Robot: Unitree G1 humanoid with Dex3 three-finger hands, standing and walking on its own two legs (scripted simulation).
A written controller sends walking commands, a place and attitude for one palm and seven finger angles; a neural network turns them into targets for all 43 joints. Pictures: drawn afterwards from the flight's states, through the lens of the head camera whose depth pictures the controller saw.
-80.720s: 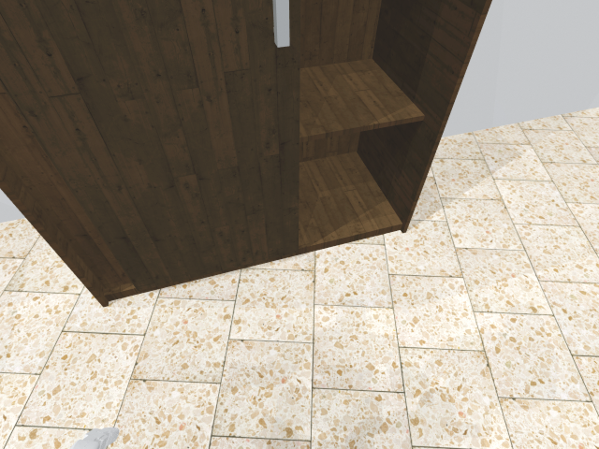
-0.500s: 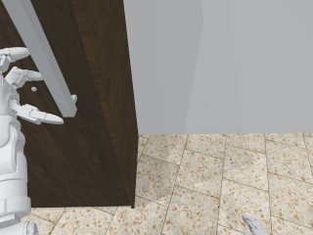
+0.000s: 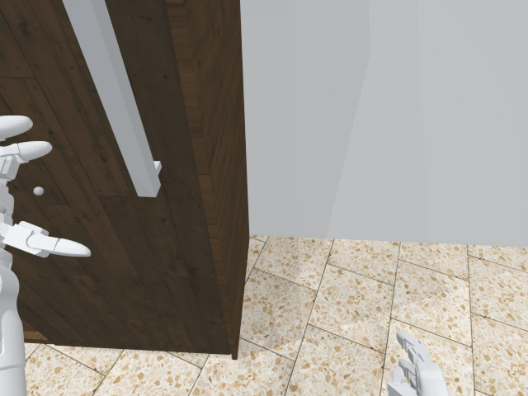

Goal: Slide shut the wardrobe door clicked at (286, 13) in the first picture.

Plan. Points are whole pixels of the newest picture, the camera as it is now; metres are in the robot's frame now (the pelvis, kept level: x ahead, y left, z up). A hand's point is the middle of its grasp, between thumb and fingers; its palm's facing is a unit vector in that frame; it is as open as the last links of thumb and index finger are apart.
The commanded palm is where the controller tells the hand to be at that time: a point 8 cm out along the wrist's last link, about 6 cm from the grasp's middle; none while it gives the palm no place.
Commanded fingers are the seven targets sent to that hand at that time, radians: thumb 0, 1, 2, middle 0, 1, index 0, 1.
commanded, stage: slip the hand off the handle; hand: left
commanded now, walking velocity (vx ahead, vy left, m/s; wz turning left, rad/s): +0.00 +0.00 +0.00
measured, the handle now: (126, 96) +0.37 +0.23 +0.28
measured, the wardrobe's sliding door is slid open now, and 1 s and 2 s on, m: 0.00 0.00 0.00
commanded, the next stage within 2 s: draw the hand back to the body in 0.18 s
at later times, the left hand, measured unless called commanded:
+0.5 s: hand (47, 232) +0.22 +0.28 +0.20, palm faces +0.19 -0.98 -0.12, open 14.7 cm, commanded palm +0.17 +0.32 +0.21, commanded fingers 0.00 -0.55 0.20 -0.25 -1.15 -0.25 -1.15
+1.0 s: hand (43, 257) +0.20 +0.27 +0.19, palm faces +0.51 -0.81 -0.28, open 13.6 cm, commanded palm +0.15 +0.30 +0.20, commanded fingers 0.00 0.03 0.48 -0.23 -0.81 -0.23 -0.81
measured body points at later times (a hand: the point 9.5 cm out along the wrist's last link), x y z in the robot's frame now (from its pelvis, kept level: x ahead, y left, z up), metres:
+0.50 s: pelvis +0.00 +0.00 +0.01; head -0.04 -0.01 +0.45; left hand +0.20 +0.33 +0.21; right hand +0.21 -0.20 -0.06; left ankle +0.02 +0.12 -0.73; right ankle +0.00 -0.14 -0.73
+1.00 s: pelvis -0.01 -0.02 +0.01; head -0.03 -0.03 +0.46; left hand +0.16 +0.31 +0.20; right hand +0.20 -0.23 -0.05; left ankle +0.02 +0.12 -0.73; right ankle +0.00 -0.14 -0.73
